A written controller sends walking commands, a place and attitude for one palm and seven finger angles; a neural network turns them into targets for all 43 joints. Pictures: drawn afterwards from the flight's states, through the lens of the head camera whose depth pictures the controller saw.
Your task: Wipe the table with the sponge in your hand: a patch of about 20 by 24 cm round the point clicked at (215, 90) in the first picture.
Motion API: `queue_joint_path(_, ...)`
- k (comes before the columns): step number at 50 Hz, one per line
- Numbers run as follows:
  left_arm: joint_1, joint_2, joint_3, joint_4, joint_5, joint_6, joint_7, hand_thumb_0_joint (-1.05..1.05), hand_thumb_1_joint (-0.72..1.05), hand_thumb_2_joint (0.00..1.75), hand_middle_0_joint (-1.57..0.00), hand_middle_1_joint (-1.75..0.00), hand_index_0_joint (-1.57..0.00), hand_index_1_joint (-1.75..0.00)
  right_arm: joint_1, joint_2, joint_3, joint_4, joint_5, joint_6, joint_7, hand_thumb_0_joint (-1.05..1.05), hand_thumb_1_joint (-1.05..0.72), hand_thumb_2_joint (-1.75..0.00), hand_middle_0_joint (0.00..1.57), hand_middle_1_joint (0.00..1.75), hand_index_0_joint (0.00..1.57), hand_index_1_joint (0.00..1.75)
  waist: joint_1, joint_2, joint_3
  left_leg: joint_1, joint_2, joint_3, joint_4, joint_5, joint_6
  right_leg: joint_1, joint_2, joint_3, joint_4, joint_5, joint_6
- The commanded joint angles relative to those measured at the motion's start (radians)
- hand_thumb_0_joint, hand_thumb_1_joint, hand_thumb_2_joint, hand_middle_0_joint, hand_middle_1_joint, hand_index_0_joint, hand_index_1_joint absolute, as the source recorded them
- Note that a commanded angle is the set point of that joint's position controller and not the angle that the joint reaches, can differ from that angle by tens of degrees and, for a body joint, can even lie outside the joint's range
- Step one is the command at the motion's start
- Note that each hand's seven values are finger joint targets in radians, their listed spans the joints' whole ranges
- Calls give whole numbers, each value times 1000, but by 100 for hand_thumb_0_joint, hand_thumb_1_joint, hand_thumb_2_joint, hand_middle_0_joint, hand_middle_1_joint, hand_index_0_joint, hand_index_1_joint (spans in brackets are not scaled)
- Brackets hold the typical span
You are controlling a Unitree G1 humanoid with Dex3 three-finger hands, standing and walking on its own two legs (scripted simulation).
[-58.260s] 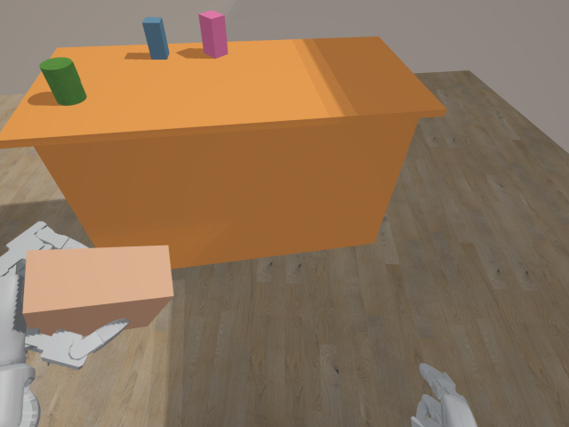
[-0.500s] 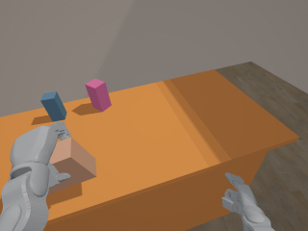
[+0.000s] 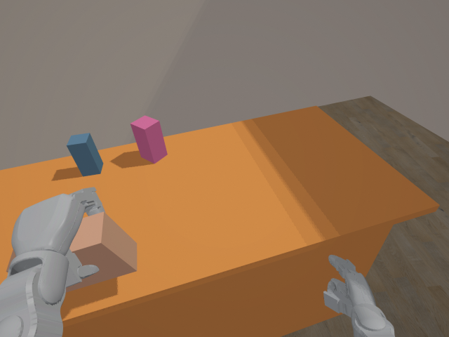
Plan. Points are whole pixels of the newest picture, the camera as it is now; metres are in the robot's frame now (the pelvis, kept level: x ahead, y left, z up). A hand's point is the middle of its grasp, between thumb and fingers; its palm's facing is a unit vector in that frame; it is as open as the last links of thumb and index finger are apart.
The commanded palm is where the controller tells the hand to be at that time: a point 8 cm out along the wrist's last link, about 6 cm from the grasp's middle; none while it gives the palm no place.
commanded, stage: bring the sponge back beside the body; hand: left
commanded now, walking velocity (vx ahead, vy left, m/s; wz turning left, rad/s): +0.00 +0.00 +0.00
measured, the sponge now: (87, 259) +0.18 +0.28 +0.08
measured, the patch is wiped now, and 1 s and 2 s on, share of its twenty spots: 1.00 1.00 1.00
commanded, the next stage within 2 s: step back with the hand held close in 0.16 s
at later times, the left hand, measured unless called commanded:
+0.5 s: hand (99, 219) +0.21 +0.24 +0.17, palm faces +0.32 -0.86 -0.38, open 9.7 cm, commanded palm +0.15 +0.29 +0.20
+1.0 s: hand (71, 232) +0.17 +0.26 +0.18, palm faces +0.37 -0.84 -0.40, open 9.7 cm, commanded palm +0.12 +0.31 +0.20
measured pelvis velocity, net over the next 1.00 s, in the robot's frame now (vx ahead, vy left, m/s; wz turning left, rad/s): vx -0.03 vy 0.02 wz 0.02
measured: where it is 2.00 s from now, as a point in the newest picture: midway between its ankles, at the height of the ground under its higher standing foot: outside the picture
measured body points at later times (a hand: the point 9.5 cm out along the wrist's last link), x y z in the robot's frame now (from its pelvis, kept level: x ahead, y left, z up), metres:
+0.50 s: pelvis -0.01 +0.00 -0.01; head -0.02 +0.02 +0.44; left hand +0.18 +0.28 +0.19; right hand +0.20 -0.21 -0.06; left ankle +0.03 +0.10 -0.74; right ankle +0.03 -0.10 -0.74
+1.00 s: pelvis -0.03 +0.02 -0.02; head -0.04 +0.05 +0.43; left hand +0.14 +0.30 +0.20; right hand +0.14 -0.22 -0.08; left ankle +0.03 +0.10 -0.74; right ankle +0.03 -0.10 -0.74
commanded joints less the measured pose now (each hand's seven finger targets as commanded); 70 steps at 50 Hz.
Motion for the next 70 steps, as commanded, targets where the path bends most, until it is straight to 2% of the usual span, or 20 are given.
queue_joint_path(1,-244,227,190,-193,50,-26,66,0,10,130,-120,-160,-120,-160,-284,-84,-33,-195,2,-65,-1,0,-90,-90,20,30,20,30,-10,-24,-93,15,11,-107,-72,78,20,-27,-22,151,-117,-30,-43)
queue_joint_path(13,-225,208,182,-222,32,-21,50,0,10,130,-120,-160,-120,-160,-304,-82,-32,-218,1,-73,4,0,-90,-90,20,30,20,30,-1,-8,-136,-1,7,-101,-64,88,24,9,-24,143,-95,6,-45)
queue_joint_path(14,-222,187,162,17,62,0,57,0,10,130,-120,-160,-120,-160,-271,-93,-30,-163,2,-62,-7,0,-90,-90,20,30,20,30,-39,-87,-29,-30,11,-85,-68,51,15,-75,-17,138,-122,-49,-42)
queue_joint_path(15,-425,48,367,-283,-806,-276,88,0,10,130,-120,-160,-120,-160,-89,-66,-35,-389,1,-64,-11,0,-90,-90,20,30,20,30,-127,-216,95,-56,17,-96,33,-124,40,-284,-60,198,-197,-47,-19)
queue_joint_path(16,-194,171,434,-38,-804,-361,112,0,10,130,-120,-160,-120,-160,1,-70,-15,-303,-23,-75,-18,0,-90,-90,20,30,20,30,-114,-340,11,-31,14,-87,97,-148,41,-308,-103,198,-204,-107,-36)
queue_joint_path(18,-177,123,431,-146,-834,-445,130,0,10,130,-120,-160,-120,-160,44,-59,-30,-290,-21,-69,-22,0,-90,-90,20,30,20,30,-121,-329,-36,-26,21,-93,156,-150,29,-318,-177,218,-196,-116,-47)
queue_joint_path(21,-124,122,465,-393,-868,-550,159,0,10,130,-120,-160,-120,-160,64,-89,-43,-297,-28,-84,-38,0,-90,-90,20,30,20,30,-135,-57,-196,-17,66,-108,131,11,29,-213,-231,198,-47,166,-57)
queue_joint_path(22,-109,174,516,-476,-873,-586,171,0,10,130,-120,-160,-120,-160,58,-113,-50,-292,-35,-89,-40,0,-90,-90,20,30,20,30,-132,87,-212,-33,101,-149,81,81,39,-178,-207,174,23,211,-45)
queue_joint_path(24,19,122,529,-466,-868,-611,184,0,10,130,-120,-160,-120,-160,62,-115,-66,-293,-38,-98,-37,0,-90,-90,20,30,20,30,-116,189,-206,-150,141,-212,12,65,49,-133,-134,99,85,99,-9)
queue_joint_path(27,99,137,585,-445,-854,-635,191,0,10,130,-120,-160,-120,-160,89,-117,-76,-279,-50,-108,-32,0,-90,-90,20,30,20,30,-121,170,-174,-248,151,-244,-13,75,48,-120,-105,60,135,71,0)
queue_joint_path(34,121,45,529,-215,-855,-643,181,0,10,130,-120,-160,-120,-160,129,-122,-99,-251,-39,-133,-41,0,-90,-90,20,30,20,30,-141,-65,-144,-231,189,-278,-44,88,44,-189,-60,33,103,-35,28)
queue_joint_path(41,44,46,481,-320,-834,-670,191,0,10,130,-120,-160,-120,-160,107,-116,-95,-248,-34,-151,-38,0,-90,-90,20,30,20,30,-153,-133,-123,-323,109,-186,100,-174,31,-221,-197,168,23,67,-39)
queue_joint_path(47,76,153,601,-461,-825,-710,219,0,10,130,-120,-160,-120,-160,121,-117,-103,-244,-52,-154,-38,0,-90,-90,20,30,20,30,-157,2,-149,-349,121,-217,67,-256,39,-242,-180,153,93,-5,-38)
queue_joint_path(54,3,38,544,-310,-794,-703,195,0,10,130,-120,-160,-120,-160,139,-118,-113,-238,-68,-177,-33,0,-90,-90,20,30,20,30,-157,127,-103,-519,248,-358,-155,-382,111,-125,3,30,366,-137,55)
queue_joint_path(59,-54,-4,457,-242,-806,-694,173,0,10,130,-120,-160,-120,-160,124,-109,-97,-232,-47,-177,-26,0,-90,-90,20,30,20,30,-156,-91,-57,-365,174,-261,58,-162,63,-230,-65,92,51,55,13)
queue_joint_path(63,-51,39,448,-343,-829,-707,188,0,10,130,-120,-160,-120,-160,117,-74,-113,-235,-25,-145,-28,0,-90,-90,20,30,20,30,-168,-284,-183,-251,33,-72,496,-149,-33,-291,-369,329,-59,357,-140)
queue_joint_path(65,6,84,495,-424,-830,-714,197,0,10,130,-120,-160,-120,-160,86,-59,-102,-266,-29,-136,-23,0,-90,-90,20,30,20,30,-158,-234,-183,-283,47,-77,609,-232,-34,-312,-404,312,-43,398,-160)
queue_joint_path(67,49,161,584,-490,-831,-720,206,0,10,130,-120,-160,-120,-160,83,-58,-86,-267,-40,-122,-21,0,-90,-90,20,30,20,30,-165,-139,-172,-315,84,-88,428,-191,-28,-254,-384,249,62,543,-129)
queue_joint_path(69,116,128,583,-495,-836,-721,210,0,10,130,-120,-160,-120,-160,96,-64,-86,-262,-43,-112,-27,0,-90,-90,20,30,20,30,-173,-8,-190,-258,109,-94,90,108,-11,-242,-262,141,236,486,-40)
queue_joint_path(70,129,124,601,-507,-837,-727,214,0,10,130,-120,-160,-120,-160,96,-87,-102,-266,-51,-119,-28,0,-90,-90,20,30,20,30,-159,134,-212,-194,218,-227,15,356,42,-304,-129,53,354,217,22)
